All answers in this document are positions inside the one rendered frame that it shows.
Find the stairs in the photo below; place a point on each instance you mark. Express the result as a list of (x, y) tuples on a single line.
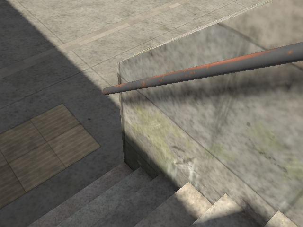
[(126, 198)]

